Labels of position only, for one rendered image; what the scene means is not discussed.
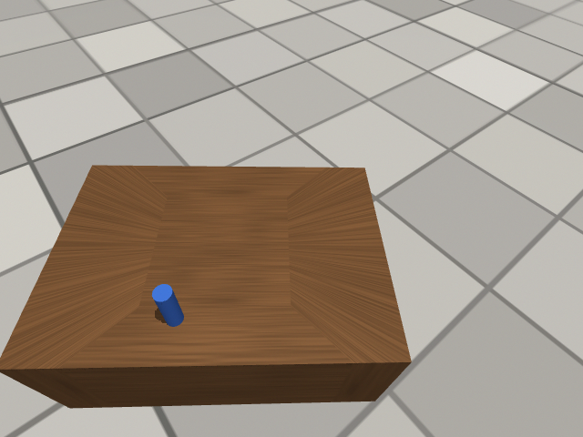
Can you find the can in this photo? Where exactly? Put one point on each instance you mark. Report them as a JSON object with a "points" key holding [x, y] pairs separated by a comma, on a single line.
{"points": [[168, 305]]}

